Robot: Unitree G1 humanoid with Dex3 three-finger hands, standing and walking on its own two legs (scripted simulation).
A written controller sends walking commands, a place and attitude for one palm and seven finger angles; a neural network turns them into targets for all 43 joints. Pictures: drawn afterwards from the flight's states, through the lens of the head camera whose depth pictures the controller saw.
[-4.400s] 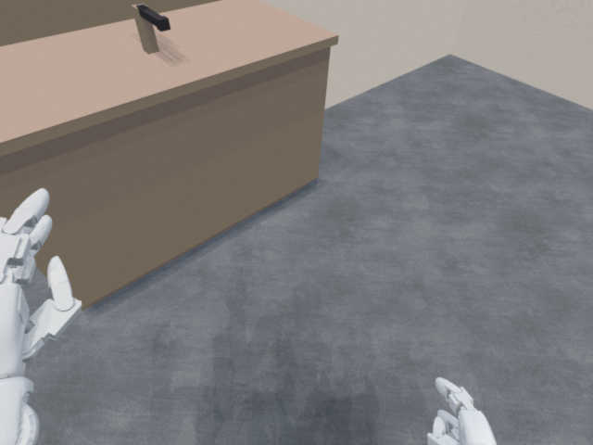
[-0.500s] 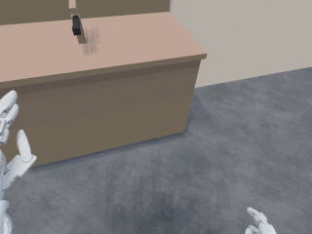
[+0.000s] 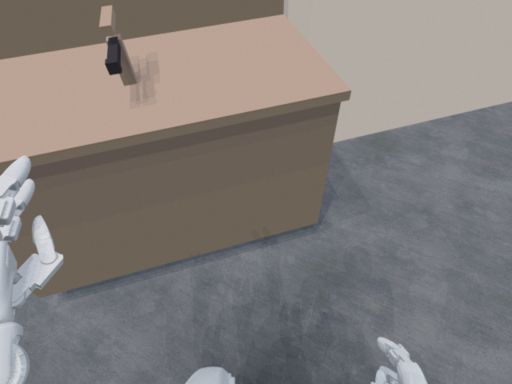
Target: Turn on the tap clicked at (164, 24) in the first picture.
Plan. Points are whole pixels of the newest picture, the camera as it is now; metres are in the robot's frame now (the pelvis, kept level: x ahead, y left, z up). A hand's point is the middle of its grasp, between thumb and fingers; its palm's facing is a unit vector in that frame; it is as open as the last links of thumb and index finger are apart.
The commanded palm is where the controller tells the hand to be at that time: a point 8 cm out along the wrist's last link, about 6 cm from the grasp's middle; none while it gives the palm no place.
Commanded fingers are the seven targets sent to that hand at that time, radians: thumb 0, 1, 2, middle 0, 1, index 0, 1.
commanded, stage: take the last steps up to it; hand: left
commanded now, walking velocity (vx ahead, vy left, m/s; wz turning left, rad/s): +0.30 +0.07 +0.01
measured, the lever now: (113, 66) +0.74 +0.39 +0.12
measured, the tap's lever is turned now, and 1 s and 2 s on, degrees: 0 0 0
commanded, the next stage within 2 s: come to a stop and stand still in 1.38 s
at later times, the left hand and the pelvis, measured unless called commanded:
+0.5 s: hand (99, 176) +0.33 +0.23 +0.19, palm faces +0.37 -0.81 -0.46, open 7.4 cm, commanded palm +0.28 +0.28 +0.18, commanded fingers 0.00 0.90 0.90 -0.20 -0.30 -0.20 -0.30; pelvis +0.11 +0.00 +0.00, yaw -2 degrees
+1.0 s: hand (123, 124) +0.44 +0.24 +0.18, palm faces +0.41 -0.82 -0.40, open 7.4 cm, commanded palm +0.38 +0.28 +0.18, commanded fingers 0.00 0.90 0.90 -0.20 -0.30 -0.20 -0.30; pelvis +0.21 +0.00 -0.01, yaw -1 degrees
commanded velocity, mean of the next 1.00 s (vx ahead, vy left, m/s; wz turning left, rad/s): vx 0.28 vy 0.06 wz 0.00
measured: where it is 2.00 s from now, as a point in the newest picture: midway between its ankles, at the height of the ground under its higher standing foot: (279, 365)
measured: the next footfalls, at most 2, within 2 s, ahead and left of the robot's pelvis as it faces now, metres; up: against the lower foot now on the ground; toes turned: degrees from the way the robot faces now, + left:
left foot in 0.22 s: +0.16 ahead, +0.15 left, +0.00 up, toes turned +8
right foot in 0.52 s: +0.20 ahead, -0.11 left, +0.00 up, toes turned -11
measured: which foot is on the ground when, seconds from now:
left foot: up 0.00-0.20, down 0.22-0.54, up 0.56-0.86, down 0.88-1.00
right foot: down 0.00-0.22, up 0.24-0.50, down 0.52-0.90, up 0.92-1.00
